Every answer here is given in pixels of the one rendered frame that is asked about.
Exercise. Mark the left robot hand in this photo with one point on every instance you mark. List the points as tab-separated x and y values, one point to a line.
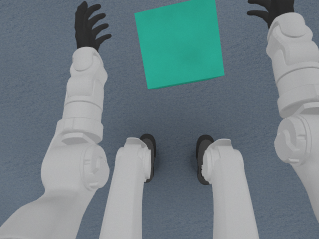
84	34

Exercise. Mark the right robot upper arm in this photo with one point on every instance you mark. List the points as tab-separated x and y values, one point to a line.
297	143

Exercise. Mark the left robot upper arm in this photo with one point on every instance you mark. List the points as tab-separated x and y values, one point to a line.
71	174

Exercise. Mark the robot right forearm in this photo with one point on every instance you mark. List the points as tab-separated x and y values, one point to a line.
295	64

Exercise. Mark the right robot hand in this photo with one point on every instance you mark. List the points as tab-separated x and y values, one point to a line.
275	8

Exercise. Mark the robot left foot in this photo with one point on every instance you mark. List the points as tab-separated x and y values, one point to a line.
149	141

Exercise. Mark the right robot shin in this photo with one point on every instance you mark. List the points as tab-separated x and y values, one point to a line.
222	142

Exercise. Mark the robot left forearm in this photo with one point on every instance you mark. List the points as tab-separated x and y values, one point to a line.
83	104

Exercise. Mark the carton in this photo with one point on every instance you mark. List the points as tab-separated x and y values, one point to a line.
180	43

